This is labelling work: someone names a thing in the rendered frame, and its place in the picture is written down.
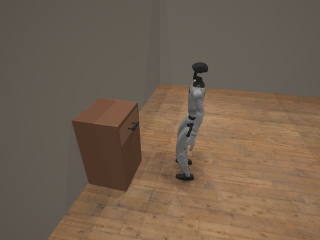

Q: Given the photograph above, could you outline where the cabinet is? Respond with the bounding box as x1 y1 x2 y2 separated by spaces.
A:
71 98 142 192

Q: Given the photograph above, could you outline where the drawer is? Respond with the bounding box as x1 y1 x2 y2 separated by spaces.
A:
119 108 138 146

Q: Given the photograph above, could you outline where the robot left upper arm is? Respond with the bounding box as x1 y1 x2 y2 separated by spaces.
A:
193 88 205 117

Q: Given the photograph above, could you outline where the handle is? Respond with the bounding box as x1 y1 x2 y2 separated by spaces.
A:
128 122 139 131

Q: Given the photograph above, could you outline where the left robot hand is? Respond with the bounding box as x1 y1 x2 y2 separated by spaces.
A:
184 136 196 151

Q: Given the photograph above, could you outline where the robot foot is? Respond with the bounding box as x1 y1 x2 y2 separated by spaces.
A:
176 173 194 181
175 159 192 165

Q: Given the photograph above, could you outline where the left robot foot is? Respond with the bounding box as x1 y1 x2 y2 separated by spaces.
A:
176 173 194 181

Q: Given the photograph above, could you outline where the robot left forearm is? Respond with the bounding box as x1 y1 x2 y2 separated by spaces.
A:
190 113 203 138

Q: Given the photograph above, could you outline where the right robot foot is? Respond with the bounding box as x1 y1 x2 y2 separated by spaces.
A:
175 159 192 165

